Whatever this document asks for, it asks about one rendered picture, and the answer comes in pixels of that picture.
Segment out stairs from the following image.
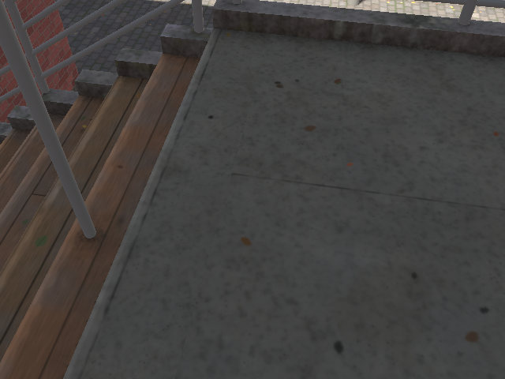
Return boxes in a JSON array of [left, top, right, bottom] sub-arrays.
[[0, 54, 200, 379]]

